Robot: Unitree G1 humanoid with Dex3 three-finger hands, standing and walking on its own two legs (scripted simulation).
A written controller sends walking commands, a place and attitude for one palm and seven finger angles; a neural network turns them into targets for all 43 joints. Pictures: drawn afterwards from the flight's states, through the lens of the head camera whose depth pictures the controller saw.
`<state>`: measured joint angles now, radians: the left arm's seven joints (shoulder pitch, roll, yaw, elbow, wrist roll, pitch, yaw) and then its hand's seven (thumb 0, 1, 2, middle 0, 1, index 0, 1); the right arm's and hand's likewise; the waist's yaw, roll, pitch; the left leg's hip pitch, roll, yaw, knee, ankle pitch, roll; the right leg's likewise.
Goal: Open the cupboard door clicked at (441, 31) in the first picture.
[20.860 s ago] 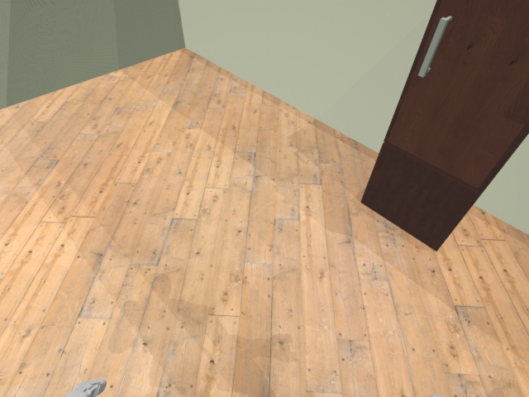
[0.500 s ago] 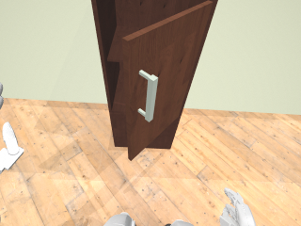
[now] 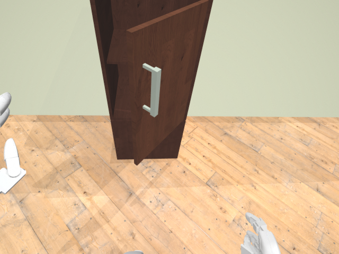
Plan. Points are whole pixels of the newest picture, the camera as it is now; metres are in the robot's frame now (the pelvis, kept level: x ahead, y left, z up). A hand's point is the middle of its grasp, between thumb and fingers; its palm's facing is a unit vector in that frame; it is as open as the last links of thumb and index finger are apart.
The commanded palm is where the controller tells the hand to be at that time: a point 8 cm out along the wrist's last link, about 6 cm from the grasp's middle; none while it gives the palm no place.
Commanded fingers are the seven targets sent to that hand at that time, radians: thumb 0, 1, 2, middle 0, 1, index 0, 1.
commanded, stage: stop stepping back and stand still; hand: left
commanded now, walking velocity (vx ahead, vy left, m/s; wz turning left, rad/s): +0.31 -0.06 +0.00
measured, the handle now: (150, 91) +0.55 +0.12 +0.07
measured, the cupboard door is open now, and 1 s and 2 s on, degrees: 49 49 49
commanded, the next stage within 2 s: let the arm hang, fingers relaxed in 0.80 s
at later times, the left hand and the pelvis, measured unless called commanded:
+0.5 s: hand out of the picture +0.06 +0.27 +0.19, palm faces +0.56 -0.72 -0.41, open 7.4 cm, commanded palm +0.01 +0.29 +0.19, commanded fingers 0.00 0.90 0.90 -0.20 -0.30 -0.20 -0.30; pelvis -0.11 -0.02 +0.02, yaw +4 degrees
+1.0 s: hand out of the picture +0.07 +0.26 +0.06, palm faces +0.36 -0.80 -0.48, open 7.4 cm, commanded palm none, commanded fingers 0.00 0.90 0.90 -0.20 -0.30 -0.20 -0.30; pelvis -0.12 -0.02 +0.00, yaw +8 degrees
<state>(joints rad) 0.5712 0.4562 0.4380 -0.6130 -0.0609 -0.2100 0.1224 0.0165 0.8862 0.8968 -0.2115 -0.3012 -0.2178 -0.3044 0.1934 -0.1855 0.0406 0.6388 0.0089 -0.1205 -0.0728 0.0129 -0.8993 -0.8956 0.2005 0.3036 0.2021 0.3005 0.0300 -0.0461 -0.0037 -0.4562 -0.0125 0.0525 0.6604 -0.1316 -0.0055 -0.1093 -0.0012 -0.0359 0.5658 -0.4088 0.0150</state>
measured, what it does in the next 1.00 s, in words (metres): walks backwards: right foot, then left foot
